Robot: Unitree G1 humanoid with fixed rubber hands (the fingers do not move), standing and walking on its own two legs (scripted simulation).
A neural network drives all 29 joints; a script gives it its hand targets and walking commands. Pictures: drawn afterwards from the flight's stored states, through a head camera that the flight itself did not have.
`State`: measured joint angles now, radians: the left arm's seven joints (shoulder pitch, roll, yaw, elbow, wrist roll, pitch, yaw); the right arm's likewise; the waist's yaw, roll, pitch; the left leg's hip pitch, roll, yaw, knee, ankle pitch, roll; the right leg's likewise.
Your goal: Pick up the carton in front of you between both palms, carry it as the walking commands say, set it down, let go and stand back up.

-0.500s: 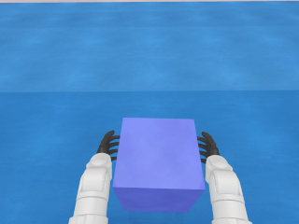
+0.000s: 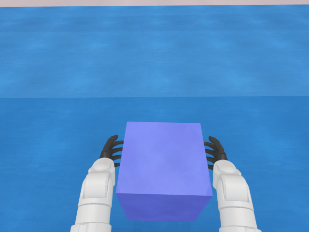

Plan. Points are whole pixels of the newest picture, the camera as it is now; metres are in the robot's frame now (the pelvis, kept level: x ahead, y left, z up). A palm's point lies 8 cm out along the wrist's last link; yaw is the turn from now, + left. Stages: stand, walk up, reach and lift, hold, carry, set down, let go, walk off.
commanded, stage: carry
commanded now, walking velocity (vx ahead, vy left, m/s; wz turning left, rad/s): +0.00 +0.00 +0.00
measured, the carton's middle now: (162, 174) +0.29 +0.00 -0.05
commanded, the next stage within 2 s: hold in 0.18 s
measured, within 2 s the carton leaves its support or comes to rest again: neither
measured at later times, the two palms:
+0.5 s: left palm (102, 170) +0.26 +0.16 +0.03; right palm (218, 174) +0.26 -0.14 +0.03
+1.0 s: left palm (107, 178) +0.32 +0.19 -0.15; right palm (191, 176) +0.34 -0.11 -0.15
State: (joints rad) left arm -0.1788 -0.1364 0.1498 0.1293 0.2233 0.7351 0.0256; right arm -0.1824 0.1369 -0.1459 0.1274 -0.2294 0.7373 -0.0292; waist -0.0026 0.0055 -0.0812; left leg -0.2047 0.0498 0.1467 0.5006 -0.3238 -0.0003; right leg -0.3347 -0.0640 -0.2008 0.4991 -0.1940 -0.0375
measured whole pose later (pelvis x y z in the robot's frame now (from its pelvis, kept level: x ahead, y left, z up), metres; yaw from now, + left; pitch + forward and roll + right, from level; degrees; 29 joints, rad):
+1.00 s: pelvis -0.07 +0.01 -0.07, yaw +7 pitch +23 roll +0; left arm -0.73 -0.10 0.46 0.65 0.30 0.18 -0.01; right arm -0.70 0.16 -0.51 0.56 -0.36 0.21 -0.01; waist -0.03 0.04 0.09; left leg -1.02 -0.11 -0.10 1.02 -0.38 0.00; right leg -1.09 0.06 0.06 0.96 -0.26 0.01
